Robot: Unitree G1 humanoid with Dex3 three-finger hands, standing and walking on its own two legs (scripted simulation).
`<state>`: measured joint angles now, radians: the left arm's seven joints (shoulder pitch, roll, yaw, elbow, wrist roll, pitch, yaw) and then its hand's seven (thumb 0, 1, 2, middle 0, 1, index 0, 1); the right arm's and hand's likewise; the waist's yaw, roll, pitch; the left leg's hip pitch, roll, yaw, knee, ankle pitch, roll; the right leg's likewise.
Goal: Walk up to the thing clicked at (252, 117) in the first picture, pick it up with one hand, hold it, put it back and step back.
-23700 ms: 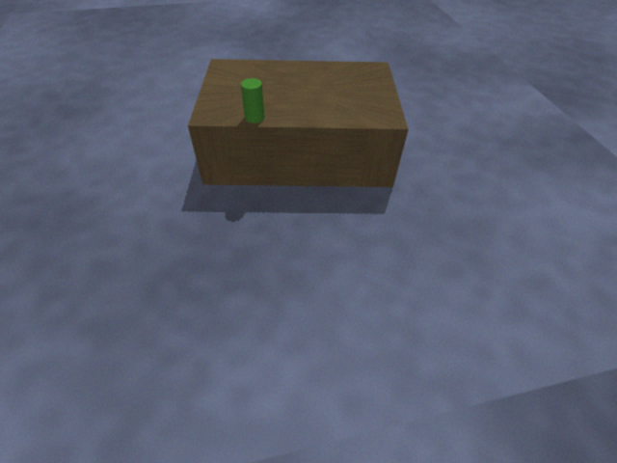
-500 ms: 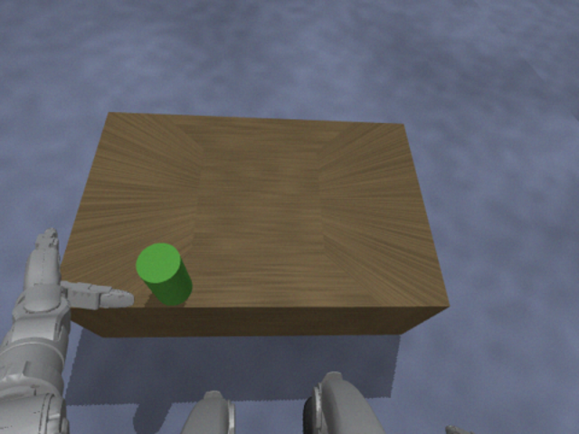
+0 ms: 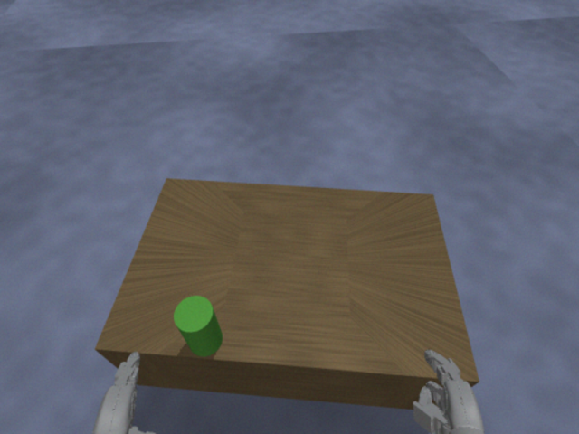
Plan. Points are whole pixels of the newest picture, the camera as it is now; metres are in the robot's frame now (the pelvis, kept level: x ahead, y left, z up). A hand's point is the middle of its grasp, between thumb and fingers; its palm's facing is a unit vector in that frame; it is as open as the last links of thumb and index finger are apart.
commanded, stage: home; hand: left
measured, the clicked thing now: (200, 327) +0.40 +0.22 -0.33
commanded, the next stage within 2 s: stand in 1.92 s
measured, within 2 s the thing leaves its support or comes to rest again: neither
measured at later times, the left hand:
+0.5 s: hand out of the picture +0.13 +0.20 -0.10, palm faces -0.04 -0.94 -0.34, open 17.4 cm
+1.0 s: hand out of the picture +0.03 +0.24 -0.11, palm faces +0.02 -0.92 -0.40, open 17.4 cm
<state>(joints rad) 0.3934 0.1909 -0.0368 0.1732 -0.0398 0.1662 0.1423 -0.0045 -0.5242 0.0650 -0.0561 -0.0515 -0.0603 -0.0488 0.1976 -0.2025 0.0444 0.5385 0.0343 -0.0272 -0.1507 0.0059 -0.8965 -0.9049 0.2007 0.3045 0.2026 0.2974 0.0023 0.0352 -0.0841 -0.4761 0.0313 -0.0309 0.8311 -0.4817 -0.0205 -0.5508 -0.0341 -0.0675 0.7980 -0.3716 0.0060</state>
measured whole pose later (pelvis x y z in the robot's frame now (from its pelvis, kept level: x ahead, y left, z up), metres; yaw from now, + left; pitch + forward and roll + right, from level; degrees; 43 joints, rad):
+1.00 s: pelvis -0.02 -0.01 +0.04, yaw +2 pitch -4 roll +0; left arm 0.18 0.32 -0.01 1.09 0.03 0.00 0.03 0.00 -0.52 0.06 -0.06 -0.05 -0.06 -0.05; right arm 0.23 -0.33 0.00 1.02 -0.04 0.03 -0.01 0.00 -0.90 -0.90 0.20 0.30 0.20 0.30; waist 0.01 0.05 0.02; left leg -0.09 0.01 -0.04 0.40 -0.24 -0.03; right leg -0.18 -0.04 -0.09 0.43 -0.18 0.00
